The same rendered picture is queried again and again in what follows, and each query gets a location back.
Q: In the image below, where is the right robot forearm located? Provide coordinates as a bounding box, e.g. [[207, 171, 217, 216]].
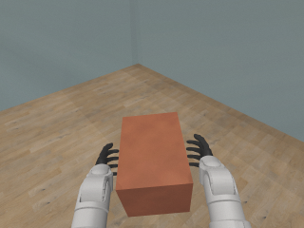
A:
[[199, 155, 252, 228]]

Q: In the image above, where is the carton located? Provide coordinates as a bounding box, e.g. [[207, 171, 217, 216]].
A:
[[115, 112, 194, 218]]

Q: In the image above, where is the robot left hand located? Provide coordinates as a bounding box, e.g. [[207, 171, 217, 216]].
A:
[[95, 142, 120, 176]]

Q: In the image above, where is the robot right hand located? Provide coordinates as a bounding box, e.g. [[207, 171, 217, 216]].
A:
[[186, 134, 213, 167]]

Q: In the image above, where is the left robot forearm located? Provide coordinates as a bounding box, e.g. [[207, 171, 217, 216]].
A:
[[71, 163, 113, 228]]

